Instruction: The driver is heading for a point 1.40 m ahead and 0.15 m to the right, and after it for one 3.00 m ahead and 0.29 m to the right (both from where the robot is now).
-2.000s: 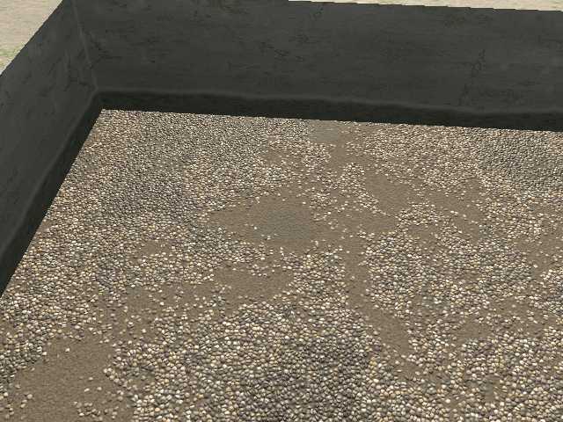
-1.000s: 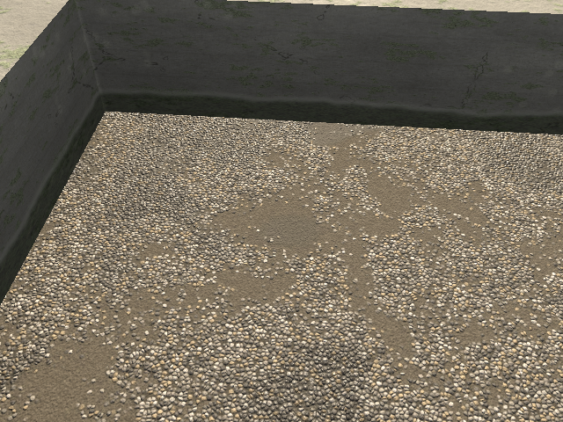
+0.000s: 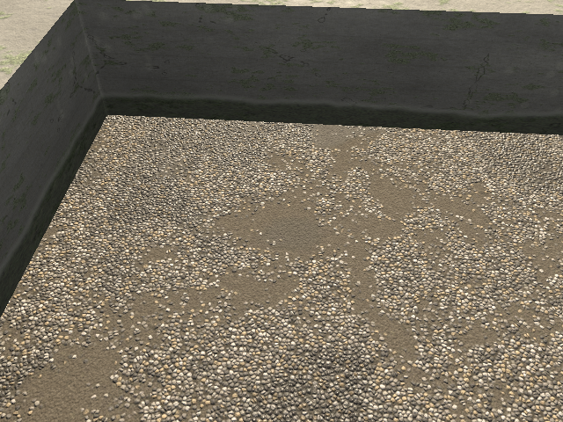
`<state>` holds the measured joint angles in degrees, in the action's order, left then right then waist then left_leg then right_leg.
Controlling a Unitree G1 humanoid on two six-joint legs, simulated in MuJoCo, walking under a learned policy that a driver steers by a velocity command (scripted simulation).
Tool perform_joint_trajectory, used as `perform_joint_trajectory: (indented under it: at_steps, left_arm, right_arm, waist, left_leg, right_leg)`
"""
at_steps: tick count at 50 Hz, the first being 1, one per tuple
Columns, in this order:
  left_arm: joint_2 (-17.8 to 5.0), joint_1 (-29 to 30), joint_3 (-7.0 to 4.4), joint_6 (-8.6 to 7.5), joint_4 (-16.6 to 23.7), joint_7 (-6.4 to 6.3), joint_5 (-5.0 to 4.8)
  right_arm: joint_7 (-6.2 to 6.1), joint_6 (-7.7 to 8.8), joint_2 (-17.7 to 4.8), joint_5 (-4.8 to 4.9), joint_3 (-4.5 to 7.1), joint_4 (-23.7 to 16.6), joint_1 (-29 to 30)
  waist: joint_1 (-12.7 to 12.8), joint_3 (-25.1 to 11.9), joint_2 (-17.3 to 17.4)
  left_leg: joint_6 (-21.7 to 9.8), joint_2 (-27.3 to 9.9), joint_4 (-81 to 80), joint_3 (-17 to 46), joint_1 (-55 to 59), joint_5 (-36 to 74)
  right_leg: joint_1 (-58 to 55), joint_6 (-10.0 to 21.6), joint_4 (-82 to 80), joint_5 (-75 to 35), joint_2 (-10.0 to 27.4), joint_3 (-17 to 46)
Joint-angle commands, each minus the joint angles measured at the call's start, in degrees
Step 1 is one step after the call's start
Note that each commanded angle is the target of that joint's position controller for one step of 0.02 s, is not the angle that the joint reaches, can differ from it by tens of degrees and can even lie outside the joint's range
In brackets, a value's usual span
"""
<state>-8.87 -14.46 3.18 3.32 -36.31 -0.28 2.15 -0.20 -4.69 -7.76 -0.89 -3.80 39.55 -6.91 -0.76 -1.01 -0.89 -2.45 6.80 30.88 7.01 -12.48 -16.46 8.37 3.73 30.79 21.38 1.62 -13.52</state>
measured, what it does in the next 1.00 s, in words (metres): stands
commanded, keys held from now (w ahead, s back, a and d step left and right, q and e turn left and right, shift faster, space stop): no key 1.00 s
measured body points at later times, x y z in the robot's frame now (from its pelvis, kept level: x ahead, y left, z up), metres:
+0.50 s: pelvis -0.01 +0.00 +0.00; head -0.01 +0.01 +0.45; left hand +0.10 +0.24 -0.12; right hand +0.16 -0.21 -0.10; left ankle +0.00 +0.10 -0.73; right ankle -0.04 -0.06 -0.73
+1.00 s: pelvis +0.00 +0.01 +0.00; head +0.00 +0.01 +0.45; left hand +0.08 +0.25 -0.12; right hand +0.17 -0.20 -0.09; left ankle +0.00 +0.10 -0.73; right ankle -0.04 -0.06 -0.73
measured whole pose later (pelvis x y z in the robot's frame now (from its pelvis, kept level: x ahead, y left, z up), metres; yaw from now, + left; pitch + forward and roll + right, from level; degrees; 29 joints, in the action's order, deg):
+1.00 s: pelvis +0.00 +0.01 +0.00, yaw +1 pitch +0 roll -1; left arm -13.6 -17.6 2.9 4.4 -39.6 -1.7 3.3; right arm -1.0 -5.4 -10.7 -1.6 -3.9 33.8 -10.6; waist 1.2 0.3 0.2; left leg -3.0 6.2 30.2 8.2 -14.3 -15.1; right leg 8.1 3.7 26.5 18.6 0.6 -14.6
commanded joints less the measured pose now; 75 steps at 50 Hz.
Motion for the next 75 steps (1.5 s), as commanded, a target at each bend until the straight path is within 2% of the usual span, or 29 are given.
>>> perform_joint_trajectory:
  at_steps: [1,3,4,6,8,16,17,18,20,23,34,54,55,59,60,61,62,65,69,70,71,72,73,75]
  left_arm:
    - [-4.9,1.7,-1.42,-0.75,3.7,-0.15,0.06]
    - [-5.2,1.5,-1.73,-0.59,3.1,-0.10,-0.15]
    - [-7.1,-0.6,-2.55,-0.85,1.7,-0.05,-0.52]
    - [-5.6,0.7,-2.18,-0.66,1.9,0.06,-0.71]
    - [-5.2,1.0,-2.17,-0.48,1.9,0.04,-0.69]
    - [-6.9,1.0,-2.97,0.21,2.0,-0.37,-0.65]
    - [-8.2,-2.9,-2.67,0.43,1.6,-1.24,0.54]
    - [-8.0,-2.8,-2.61,0.64,1.2,-1.66,0.90]
    - [-8.0,-1.9,-2.35,0.75,1.4,-2.11,1.03]
    - [-8.6,-1.9,-2.29,0.61,1.2,-2.20,0.72]
    - [-9.6,-3.4,-1.91,0.55,0.3,-1.88,1.08]
    - [-10.4,-4.4,-1.69,0.45,0.0,-1.40,1.17]
    - [-8.4,-3.0,-0.74,0.38,0.2,-0.75,1.43]
    - [-10.2,-4.4,-1.04,0.18,-0.6,0.32,1.07]
    - [-9.0,-4.9,-0.52,0.04,-1.0,0.47,1.35]
    - [-6.1,0.8,-0.71,0.04,0.0,0.53,-0.07]
    - [-6.6,1.3,-0.87,-0.12,0.3,0.39,-0.32]
    - [-7.7,0.7,-1.85,0.14,0.6,0.01,-0.71]
    - [-6.5,2.5,-2.10,0.79,2.4,-0.19,-0.88]
    - [-7.1,-0.5,-2.36,0.39,1.1,-0.14,-0.67]
    - [-6.2,0.6,-2.07,0.40,1.7,-0.05,-0.85]
    - [-5.2,4.4,-1.73,0.81,3.7,-0.24,-1.22]
    - [-6.0,4.6,-2.10,0.85,3.9,-0.36,-1.10]
    - [-6.0,4.8,-2.34,0.82,4.6,-0.52,-0.97]
  right_arm:
    - [0.30,1.40,-3.9,-0.30,1.14,-3.6,3.8]
    - [0.19,1.41,-3.9,-0.20,1.19,-3.2,3.7]
    - [-0.79,1.01,-4.7,0.51,1.45,-2.9,3.2]
    - [-1.13,0.51,-4.4,0.32,1.46,-3.4,4.5]
    - [-1.10,0.37,-4.5,0.37,1.56,-3.4,4.3]
    - [-1.26,0.12,-5.4,-0.03,2.06,-3.8,3.5]
    - [-1.11,-0.31,-5.7,-0.99,1.04,-4.4,0.8]
    - [-0.96,-0.40,-5.8,-0.53,1.19,-4.8,1.5]
    - [-0.82,-0.21,-6.2,-0.45,1.19,-5.9,1.3]
    - [-0.92,-0.08,-6.7,-0.61,1.23,-6.8,0.4]
    - [-1.03,-0.08,-7.4,-0.70,1.22,-9.3,-1.3]
    - [-0.83,0.17,-7.6,-0.71,1.22,-10.5,-0.9]
    - [-0.10,0.56,-7.0,-1.26,0.85,-10.0,-3.0]
    - [0.56,0.78,-7.9,-1.27,1.01,-9.5,-2.5]
    - [0.64,0.75,-7.3,-1.46,0.68,-9.0,-3.2]
    - [0.59,0.71,-6.0,-0.25,1.35,-7.5,1.0]
    - [0.27,0.76,-5.4,-0.22,1.04,-7.1,0.8]
    - [-0.23,0.87,-5.3,-0.11,1.13,-5.9,2.2]
    - [-0.44,0.93,-4.9,-0.30,1.36,-5.5,3.4]
    - [-1.50,0.70,-5.1,0.41,1.43,-4.1,0.9]
    - [-1.75,0.52,-5.5,0.59,1.56,-4.5,2.8]
    - [-0.72,0.76,-5.1,0.09,1.51,-6.2,6.2]
    - [-0.45,0.93,-4.8,-0.42,1.51,-6.0,5.1]
    - [-0.38,1.19,-5.0,-0.52,1.62,-5.9,4.7]
  waist:
    - [-0.4,-2.1,0.3]
    - [-0.2,-3.5,-0.2]
    - [0.8,-5.9,-0.9]
    - [0.6,-3.4,0.0]
    - [0.4,-2.4,0.2]
    - [-0.3,-2.3,0.6]
    - [2.0,-2.1,0.2]
    - [1.7,-0.7,1.1]
    - [1.3,-0.6,1.7]
    - [1.3,-0.2,2.4]
    - [1.5,-0.4,2.5]
    - [2.0,-0.4,2.1]
    - [0.7,0.2,2.5]
    - [1.7,0.0,2.4]
    - [1.7,-1.2,2.4]
    - [-0.4,-1.2,2.1]
    - [-0.4,-2.9,0.4]
    - [0.5,-2.9,-0.7]
    - [0.5,-1.8,-0.8]
    - [1.1,-5.1,-0.8]
    - [1.4,-1.3,0.6]
    - [0.6,2.7,0.5]
    - [0.0,0.9,-0.4]
    - [0.0,-0.3,-0.1]
  left_leg:
    - [-1.5,-7.3,-7.9,6.5,-2.6,20.7]
    - [-1.7,-7.7,-9.0,6.4,-1.2,21.8]
    - [-2.0,-7.1,-8.3,7.1,-2.5,15.1]
    - [-1.6,-7.2,-8.9,6.7,-5.0,12.3]
    - [-1.4,-7.3,-8.8,6.7,-6.1,11.5]
    - [-1.8,-6.9,-5.7,5.6,-7.6,11.7]
    - [-4.4,-7.7,-6.1,8.0,-9.4,11.6]
    - [-4.7,-7.8,-6.0,7.5,-10.3,10.8]
    - [-4.2,-7.7,-5.4,6.8,-10.4,9.6]
    - [-3.8,-7.5,-5.1,6.7,-10.2,9.2]
    - [-4.4,-7.4,-5.1,7.9,-10.2,10.5]
    - [-4.4,-7.2,-6.2,8.4,-9.4,13.2]
    - [-3.8,-8.6,-7.8,8.6,-6.7,16.0]
    - [-4.3,-8.7,-9.6,9.2,-4.9,20.1]
    - [-4.2,-8.9,-11.3,9.5,-3.4,18.3]
    - [-2.4,-8.3,-11.5,6.5,-1.9,19.7]
    - [-2.1,-7.9,-11.6,6.2,-1.0,20.1]
    - [-2.8,-6.2,-8.5,3.8,-2.5,19.2]
    - [-2.7,-4.5,-4.3,1.1,-5.8,15.3]
    - [-3.3,-5.1,-5.3,3.5,-4.8,8.0]
    - [-3.5,-5.1,-5.0,3.8,-7.5,7.4]
    - [-2.7,-4.6,-1.8,0.9,-9.6,14.5]
    - [-2.4,-4.5,-1.0,0.3,-8.4,15.8]
    - [-2.3,-4.2,0.1,0.0,-7.6,18.3]
  right_leg:
    - [-6.4,-1.6,-7.0,-25.6,8.1,8.5]
    - [-7.9,-1.6,-8.0,-25.3,7.7,8.5]
    - [-11.0,-1.2,-8.2,-18.1,5.9,8.3]
    - [-10.2,-0.4,-8.8,-18.3,6.6,8.5]
    - [-9.7,0.1,-8.9,-19.3,6.9,8.7]
    - [-8.3,1.2,-7.2,-23.3,7.4,8.5]
    - [-10.5,3.6,-8.6,-20.6,7.4,8.4]
    - [-10.0,4.4,-8.9,-20.5,7.9,8.8]
    - [-9.4,5.2,-9.3,-20.5,8.4,9.2]
    - [-8.1,5.2,-10.1,-16.6,8.3,9.2]
    - [-7.5,4.5,-8.7,-12.5,6.9,8.4]
    - [-9.4,3.7,-8.0,-16.3,6.7,8.4]
    - [-7.3,3.5,-9.6,-16.5,7.7,8.4]
    - [-9.7,2.4,-10.9,-16.6,6.7,8.3]
    - [-10.4,2.3,-12.0,-13.8,6.6,8.1]
    - [-8.0,-0.8,-10.5,-22.2,8.1,9.1]
    - [-9.0,-1.6,-10.2,-22.0,7.2,8.4]
    - [-9.4,-1.5,-8.4,-18.2,6.2,7.6]
    - [-7.9,-0.2,-5.7,-16.7,6.7,7.5]
    - [-9.3,-0.1,-6.1,-6.4,5.2,6.9]
    - [-7.9,-0.2,-5.8,-5.2,5.1,7.1]
    - [-5.3,-0.1,-4.8,-15.1,7.0,8.1]
    - [-5.1,0.3,-4.0,-17.4,7.6,7.9]
    - [-4.7,0.1,-2.3,-18.7,7.5,7.6]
